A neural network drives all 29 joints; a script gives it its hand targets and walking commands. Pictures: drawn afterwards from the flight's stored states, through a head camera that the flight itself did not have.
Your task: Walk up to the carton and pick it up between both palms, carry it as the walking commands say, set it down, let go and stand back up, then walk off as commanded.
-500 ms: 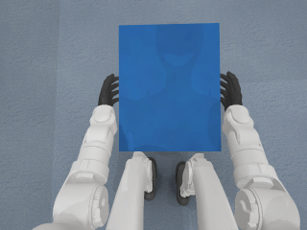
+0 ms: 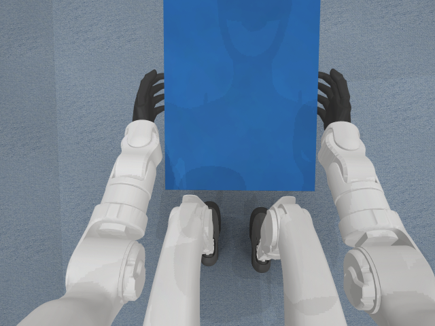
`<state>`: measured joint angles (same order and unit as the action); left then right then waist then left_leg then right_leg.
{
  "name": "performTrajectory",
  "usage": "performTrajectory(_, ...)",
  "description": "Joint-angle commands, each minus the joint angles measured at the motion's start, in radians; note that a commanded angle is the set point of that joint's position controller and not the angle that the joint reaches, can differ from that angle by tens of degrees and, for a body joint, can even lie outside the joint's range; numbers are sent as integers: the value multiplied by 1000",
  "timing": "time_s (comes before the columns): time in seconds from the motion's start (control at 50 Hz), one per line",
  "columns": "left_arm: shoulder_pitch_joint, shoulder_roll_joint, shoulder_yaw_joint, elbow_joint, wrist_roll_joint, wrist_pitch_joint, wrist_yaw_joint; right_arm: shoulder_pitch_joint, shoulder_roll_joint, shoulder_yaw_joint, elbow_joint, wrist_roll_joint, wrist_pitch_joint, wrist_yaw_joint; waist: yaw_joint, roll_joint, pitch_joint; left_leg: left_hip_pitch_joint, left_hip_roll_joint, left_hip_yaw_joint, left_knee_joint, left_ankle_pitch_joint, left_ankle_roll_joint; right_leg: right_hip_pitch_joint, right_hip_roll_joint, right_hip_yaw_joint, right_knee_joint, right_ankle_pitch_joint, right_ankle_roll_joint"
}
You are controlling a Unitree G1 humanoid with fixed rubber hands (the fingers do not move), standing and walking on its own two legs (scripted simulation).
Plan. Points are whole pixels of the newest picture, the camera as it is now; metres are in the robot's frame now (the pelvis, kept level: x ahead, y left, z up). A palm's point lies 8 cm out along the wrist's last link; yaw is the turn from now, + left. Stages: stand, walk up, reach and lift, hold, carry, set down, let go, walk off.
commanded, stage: set down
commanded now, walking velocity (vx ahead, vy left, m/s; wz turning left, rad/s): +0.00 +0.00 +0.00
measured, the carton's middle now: (237, 106) +0.48 +0.00 -0.21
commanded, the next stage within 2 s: none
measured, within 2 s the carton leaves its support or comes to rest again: rests again in 1.36 s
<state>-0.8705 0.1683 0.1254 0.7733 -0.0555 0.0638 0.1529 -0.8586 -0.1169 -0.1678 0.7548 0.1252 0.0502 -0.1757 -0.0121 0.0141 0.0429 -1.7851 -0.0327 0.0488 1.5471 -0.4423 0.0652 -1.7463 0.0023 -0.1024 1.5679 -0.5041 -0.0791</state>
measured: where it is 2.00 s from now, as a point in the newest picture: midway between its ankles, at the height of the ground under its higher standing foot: (234, 247)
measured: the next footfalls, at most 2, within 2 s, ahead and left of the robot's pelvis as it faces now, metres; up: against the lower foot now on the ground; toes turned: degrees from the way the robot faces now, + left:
none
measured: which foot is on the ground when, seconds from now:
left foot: down 0.00-1.00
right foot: down 0.00-1.00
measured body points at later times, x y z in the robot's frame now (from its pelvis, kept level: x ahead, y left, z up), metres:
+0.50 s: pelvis -0.01 +0.00 -0.08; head +0.32 +0.00 +0.23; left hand +0.49 +0.17 -0.23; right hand +0.49 -0.16 -0.23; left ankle +0.11 +0.09 -0.52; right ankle +0.09 -0.09 -0.52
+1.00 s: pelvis -0.03 +0.00 -0.15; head +0.35 +0.00 +0.08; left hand +0.52 +0.17 -0.34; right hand +0.51 -0.16 -0.34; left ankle +0.11 +0.09 -0.52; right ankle +0.09 -0.09 -0.52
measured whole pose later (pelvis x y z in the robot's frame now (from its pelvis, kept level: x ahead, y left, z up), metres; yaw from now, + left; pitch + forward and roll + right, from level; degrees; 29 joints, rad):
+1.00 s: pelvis -0.03 +0.00 -0.15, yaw -1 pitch +31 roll -1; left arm -1.38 0.34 0.11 0.88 -0.14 0.23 0.15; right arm -1.40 -0.27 -0.16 0.89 0.20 0.18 -0.16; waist -0.01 0.01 0.53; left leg -2.09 -0.03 0.06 2.08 -0.52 0.07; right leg -2.05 0.02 -0.10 2.11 -0.59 -0.08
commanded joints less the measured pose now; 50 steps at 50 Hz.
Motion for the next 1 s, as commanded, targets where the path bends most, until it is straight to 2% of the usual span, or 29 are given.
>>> performTrajectory(0.0, -483, -281, -277, -175, -119, -52, 11, -473, 238, 270, -105, 45, -43, -1, -12, 9, -1078, 588, -77, -162, -35, 314, -34, 424, 130, 177, -88, 316, 53)
performTrajectory(0.02, -500, -303, -279, -152, -139, -43, 4, -512, 245, 248, -111, 38, -37, -3, -42, -8, -1032, 549, -78, -156, -33, 223, -32, 437, 124, 172, -95, 250, 49)
performTrajectory(0.04, -501, -357, -314, -111, -146, -37, 4, -509, 261, 246, -76, 27, -41, 0, -51, 15, -996, 548, -80, -176, -41, 267, -37, 368, 131, 160, -63, 286, 48)
performTrajectory(0.08, -538, -326, -259, -113, -115, -29, 3, -526, 257, 232, -34, 35, -28, 14, -17, 29, -1009, 520, -80, -153, 1, 205, -43, 350, 123, 169, -58, 218, 48)
performTrajectory(0.1, -571, -342, -275, -169, -125, -37, 3, -561, 285, 274, -85, 56, -38, 19, -19, -12, -1081, 548, -79, -160, 6, 256, -34, 380, 129, 166, -39, 270, 46)
performTrajectory(0.18, -664, -307, -289, -203, -134, -34, 0, -652, 287, 260, -97, 77, -34, 17, -17, 19, -1126, 502, -85, -151, 59, 264, -30, 384, 137, 184, 3, 299, 52)
performTrajectory(0.2, -677, -343, -306, -256, -144, -37, 2, -700, 313, 295, -178, 93, -33, 20, 10, 23, -1187, 510, -91, -142, 66, 313, -27, 431, 128, 193, 15, 353, 46)
performTrajectory(0.22, -671, -289, -274, -200, -140, -26, 6, -691, 273, 281, -135, 82, -30, 18, -13, -37, -1167, 504, -85, -147, 85, 274, -23, 398, 141, 167, 28, 311, 59)
performTrajectory(0.24, -687, -339, -311, -220, -167, -24, -7, -651, 269, 261, -83, 50, -21, 20, -60, -14, -1146, 489, -92, -148, 87, 264, -34, 389, 134, 162, 36, 300, 52)
performTrajectory(0.26, -695, -363, -321, -173, -162, -16, -9, -645, 286, 261, -52, 56, -20, 18, -52, 37, -1096, 463, -84, -149, 83, 244, -42, 338, 132, 167, 39, 280, 50)
performTrajectory(0.28, -737, -338, -293, -227, -149, -28, -10, -704, 301, 269, -124, 63, -23, 22, -19, 23, -1174, 504, -95, -135, 117, 279, -36, 367, 146, 176, 49, 297, 53)
performTrajectory(0.3, -772, -322, -327, -275, -158, -24, -10, -678, 311, 269, -90, 66, -12, 23, -42, 35, -1204, 526, -89, -153, 122, 317, -38, 353, 136, 170, 85, 343, 47)
performTrajectory(0.34, -722, -373, -317, -159, -147, -21, -23, -622, 355, 249, 49, 29, 0, 29, -64, 8, -1098, 424, -95, -136, 141, 262, -40, 329, 139, 171, 54, 302, 52)
performTrajectory(0.38, -806, -402, -325, -171, -157, -12, -36, -722, 363, 264, -3, 27, 3, 43, -51, 36, -1109, 413, -90, -140, 164, 252, -44, 309, 138, 188, 94, 299, 50)
performTrajectory(0.48, -852, -452, -314, -154, -157, -1, -50, -857, 435, 292, -103, 46, 1, 64, -33, 0, -1206, 440, -100, -135, 230, 326, -32, 318, 147, 183, 156, 354, 59)
performTrajectory(0.52, -886, -461, -290, -105, -136, 8, -69, -813, 452, 256, 14, 13, 25, 77, -41, 4, -1087, 350, -100, -129, 237, 229, -40, 275, 140, 189, 160, 289, 56)
performTrajectory(0.54, -927, -479, -287, -116, -125, 4, -78, -860, 544, 278, 12, 32, 32, 91, 0, -8, -1118, 343, -98, -121, 240, 233, -33, 287, 150, 187, 175, 294, 63)
performTrajectory(0.56, -897, -502, -262, -69, -121, 12, -87, -819, 526, 269, 61, 7, 38, 101, -18, -52, -1078, 329, -97, -136, 248, 248, -29, 244, 144, 183, 184, 298, 61)
performTrajectory(0.64, -994, -569, -307, -149, -155, 13, -102, -977, 602, 322, -87, 69, 35, 127, 11, 7, -1263, 439, -95, -142, 300, 347, -30, 264, 155, 186, 260, 360, 59)
performTrajectory(0.66, -1003, -584, -308, -95, -134, 17, -111, -954, 599, 303, 32, 43, 43, 136, -18, 0, -1153, 389, -103, -135, 310, 291, -31, 216, 149, 180, 249, 307, 63)
performTrajectory(0.68, -1050, -547, -309, -157, -167, 20, -110, -1034, 589, 318, -64, 62, 46, 132, -12, -12, -1256, 418, -92, -132, 314, 298, -26, 268, 151, 182, 261, 321, 58)
performTrajectory(0.7, -1060, -599, -337, -180, -185, 17, -118, -1020, 605, 330, -68, 50, 48, 133, -45, -25, -1302, 416, -102, -129, 340, 338, -34, 290, 150, 174, 266, 352, 60)
performTrajectory(0.76, -1098, -582, -317, -175, -175, 25, -121, -1080, 613, 347, -59, 77, 53, 136, 8, -24, -1353, 422, -103, -114, 362, 365, -32, 363, 151, 180, 298, 401, 58)
performTrajectory(0.78, -1143, -594, -346, -161, -187, 33, -125, -1053, 605, 327, -15, 72, 64, 146, -37, 8, -1363, 474, -101, -117, 369, 332, -34, 350, 148, 165, 305, 366, 51)
performTrajectory(0.82, -1239, -539, -366, -287, -230, 34, -118, -1144, 619, 372, -101, 117, 75, 139, 0, -27, -1514, 531, -95, -102, 380, 354, -27, 442, 155, 164, 328, 384, 58)
performTrajectory(0.86, -1247, -507, -355, -273, -226, 51, -118, -1160, 566, 348, -67, 123, 86, 143, -7, 15, -1510, 568, -84, -105, 411, 360, -29, 420, 149, 166, 348, 375, 43)
performTrajectory(0.88, -1286, -516, -379, -331, -267, 54, -113, -1237, 569, 392, -159, 139, 84, 134, -15, -42, -1639, 594, -90, -106, 415, 394, -22, 508, 146, 157, 372, 422, 46)
performTrajectory(0.92, -1280, -513, -378, -247, -254, 90, -122, -1253, 534, 400, -157, 170, 102, 140, 3, -15, -1716, 640, -78, -82, 443, 368, -26, 578, 137, 157, 372, 414, 44)
performTrajectory(0.98, -1316, -501, -384, -383, -271, 91, -131, -1265, 566, 417, -243, 177, 112, 128, 9, -42, -1778, 595, -83, -83, 484, 444, -15, 674, 139, 186, 430, 551, 40)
